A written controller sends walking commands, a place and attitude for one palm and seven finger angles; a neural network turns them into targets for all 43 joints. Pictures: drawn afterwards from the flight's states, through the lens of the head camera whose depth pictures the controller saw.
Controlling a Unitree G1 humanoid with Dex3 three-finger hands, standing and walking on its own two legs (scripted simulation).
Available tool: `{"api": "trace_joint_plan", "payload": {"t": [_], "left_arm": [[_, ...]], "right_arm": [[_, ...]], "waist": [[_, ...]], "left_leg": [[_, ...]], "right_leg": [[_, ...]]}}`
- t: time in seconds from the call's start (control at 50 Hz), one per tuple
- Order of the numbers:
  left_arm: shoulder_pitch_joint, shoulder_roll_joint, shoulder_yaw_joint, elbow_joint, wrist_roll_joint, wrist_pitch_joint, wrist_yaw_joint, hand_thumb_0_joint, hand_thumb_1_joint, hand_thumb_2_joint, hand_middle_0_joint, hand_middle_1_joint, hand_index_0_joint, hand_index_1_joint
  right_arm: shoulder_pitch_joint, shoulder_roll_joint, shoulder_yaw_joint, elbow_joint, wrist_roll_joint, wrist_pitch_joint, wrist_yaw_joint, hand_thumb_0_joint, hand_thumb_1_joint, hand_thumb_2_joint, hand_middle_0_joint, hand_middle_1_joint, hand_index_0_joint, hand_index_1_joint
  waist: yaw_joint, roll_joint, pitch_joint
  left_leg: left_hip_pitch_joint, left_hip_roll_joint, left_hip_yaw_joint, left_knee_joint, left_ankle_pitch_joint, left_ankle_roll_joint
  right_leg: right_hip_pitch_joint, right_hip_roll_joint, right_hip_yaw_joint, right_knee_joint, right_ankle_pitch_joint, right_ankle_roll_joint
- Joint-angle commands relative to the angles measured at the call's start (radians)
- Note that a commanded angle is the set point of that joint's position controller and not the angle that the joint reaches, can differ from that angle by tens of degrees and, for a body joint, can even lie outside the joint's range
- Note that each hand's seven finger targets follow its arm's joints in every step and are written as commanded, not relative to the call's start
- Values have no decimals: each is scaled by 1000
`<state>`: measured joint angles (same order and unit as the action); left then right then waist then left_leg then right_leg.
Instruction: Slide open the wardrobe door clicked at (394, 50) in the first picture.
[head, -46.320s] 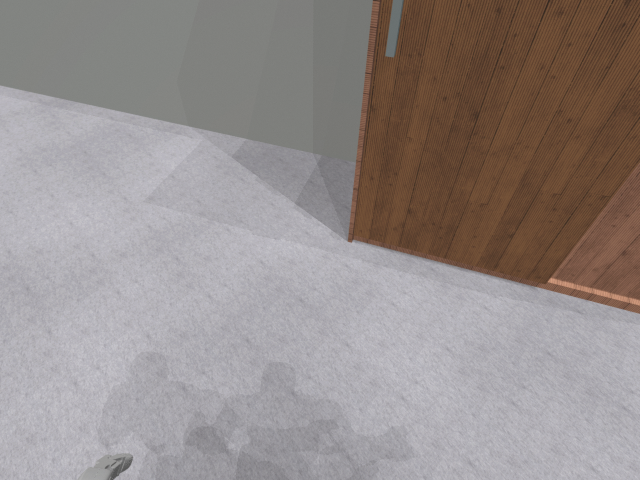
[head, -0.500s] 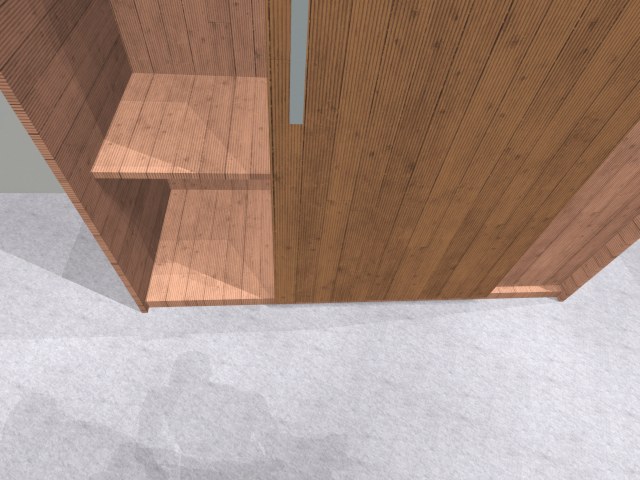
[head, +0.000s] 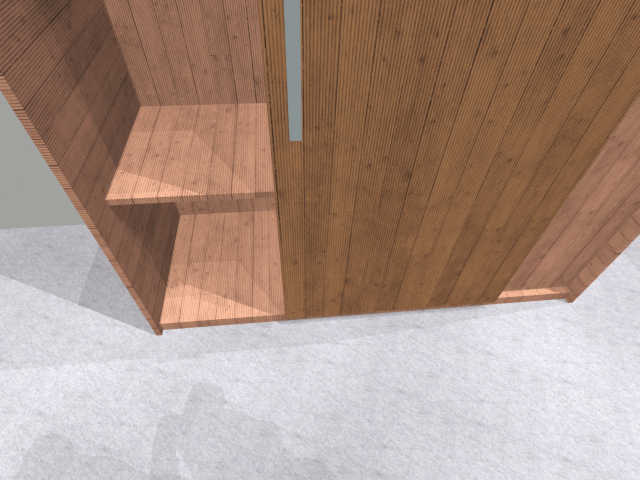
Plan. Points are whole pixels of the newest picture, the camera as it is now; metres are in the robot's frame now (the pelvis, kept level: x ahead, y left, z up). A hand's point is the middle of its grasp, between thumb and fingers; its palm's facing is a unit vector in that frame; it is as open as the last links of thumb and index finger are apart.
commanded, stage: let the arm hang, fingers relaxed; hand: left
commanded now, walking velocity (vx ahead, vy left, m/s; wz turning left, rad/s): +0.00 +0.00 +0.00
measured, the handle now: (292, 66) +0.70 +0.09 +0.17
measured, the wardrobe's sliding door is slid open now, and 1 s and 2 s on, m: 0.43 0.43 0.43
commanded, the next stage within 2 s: look to check the result in 0.20 s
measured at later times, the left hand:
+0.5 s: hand out of the picture +0.01 +0.17 -0.18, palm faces +0.01 -0.98 -0.19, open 7.4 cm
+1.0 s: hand out of the picture +0.04 +0.16 -0.18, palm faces +0.01 -0.98 -0.17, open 7.4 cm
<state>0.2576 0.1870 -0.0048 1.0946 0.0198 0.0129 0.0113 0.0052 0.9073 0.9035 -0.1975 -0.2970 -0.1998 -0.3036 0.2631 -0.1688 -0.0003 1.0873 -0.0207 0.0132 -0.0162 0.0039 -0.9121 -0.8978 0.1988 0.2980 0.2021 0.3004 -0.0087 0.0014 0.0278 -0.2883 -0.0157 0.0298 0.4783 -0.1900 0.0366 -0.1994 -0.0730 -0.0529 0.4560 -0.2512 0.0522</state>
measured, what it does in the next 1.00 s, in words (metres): stands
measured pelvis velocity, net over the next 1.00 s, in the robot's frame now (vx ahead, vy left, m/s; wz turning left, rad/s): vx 0.03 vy -0.01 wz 0.00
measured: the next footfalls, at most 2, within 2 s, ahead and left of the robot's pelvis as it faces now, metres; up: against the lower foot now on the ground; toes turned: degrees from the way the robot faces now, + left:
none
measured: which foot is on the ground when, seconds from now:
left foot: down 0.00-1.00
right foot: down 0.00-1.00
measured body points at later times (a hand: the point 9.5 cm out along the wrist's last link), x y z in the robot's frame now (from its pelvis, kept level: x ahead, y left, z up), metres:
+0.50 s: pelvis +0.02 +0.00 +0.00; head +0.04 +0.00 +0.45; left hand +0.02 +0.23 -0.16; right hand +0.04 -0.24 -0.15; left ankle +0.04 +0.09 -0.74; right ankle -0.01 -0.15 -0.74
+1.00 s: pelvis +0.03 -0.01 +0.00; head +0.05 +0.00 +0.45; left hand +0.04 +0.22 -0.16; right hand +0.05 -0.24 -0.15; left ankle +0.04 +0.09 -0.74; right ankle -0.01 -0.15 -0.74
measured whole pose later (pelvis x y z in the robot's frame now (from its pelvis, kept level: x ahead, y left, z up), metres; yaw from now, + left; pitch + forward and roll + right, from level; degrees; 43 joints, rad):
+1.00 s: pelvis +0.03 -0.01 +0.00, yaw +0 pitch +0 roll +0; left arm 0.24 0.17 0.00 1.13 0.01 0.00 0.02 0.00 0.91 0.90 -0.20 -0.30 -0.20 -0.30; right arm 0.22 -0.17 0.00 1.13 -0.01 0.00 -0.03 0.00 -0.92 -0.90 0.20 0.30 0.20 0.30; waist 0.00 -0.01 0.04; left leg -0.21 -0.01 0.02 0.44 -0.22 0.02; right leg -0.11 -0.06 -0.06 0.39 -0.27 0.05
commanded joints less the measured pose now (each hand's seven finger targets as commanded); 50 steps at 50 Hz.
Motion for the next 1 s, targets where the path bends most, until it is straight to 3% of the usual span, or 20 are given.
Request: {"api": "trace_joint_plan", "payload": {"t": [0.0,0.14,0.2,0.4,0.52,0.9,0.98], "left_arm": [[62,106,25,-19,-2,-13,12,0,900,900,-200,-300,-200,-300],[54,88,28,-18,-3,-15,14,0,900,900,-200,-300,-200,-300],[56,87,29,-15,-2,-16,14,0,900,900,-200,-300,-200,-300],[61,80,27,1,-4,-24,17,0,900,900,-200,-300,-200,-300],[55,82,25,10,-6,-21,17,0,900,900,-200,-300,-200,-300],[51,87,27,15,-8,-26,17,0,900,900,-200,-300,-200,-300],[50,85,26,18,-8,-24,17,0,900,900,-200,-300,-200,-300]], "right_arm": [[22,-115,-24,-33,-3,-17,-8,0,-900,-900,200,300,200,300],[24,-109,-26,-27,-4,-18,-11,0,-900,-900,200,300,200,300],[22,-105,-27,-26,-2,-18,-12,0,-900,-900,200,300,200,300],[13,-106,-26,-13,2,-25,-17,0,-900,-900,200,300,200,300],[2,-108,-21,-5,2,-23,-17,0,-900,-900,200,300,200,300],[-9,-110,-17,9,4,-30,-22,0,-900,-900,200,300,200,300],[-7,-109,-17,13,4,-28,-23,0,-900,-900,200,300,200,300]], "waist": [[11,20,24],[6,39,19],[6,20,20],[5,-11,-28],[6,-4,12],[9,-2,-18],[9,-3,4]], "left_leg": [[-21,98,-119,-145,-68,6],[-5,101,-119,-142,-46,5],[-5,99,-112,-133,-29,4],[74,108,-98,-93,142,8],[66,109,-99,-111,126,4],[111,110,-89,-106,220,1],[107,112,-85,-113,199,-1]], "right_leg": [[-16,-33,42,-86,-52,-56],[-15,-30,41,-86,-34,-56],[-9,-34,38,-89,-25,-56],[15,-45,41,-87,87,-54],[15,-42,40,-100,64,-53],[64,-49,40,-112,138,-53],[57,-49,37,-121,118,-53]]}}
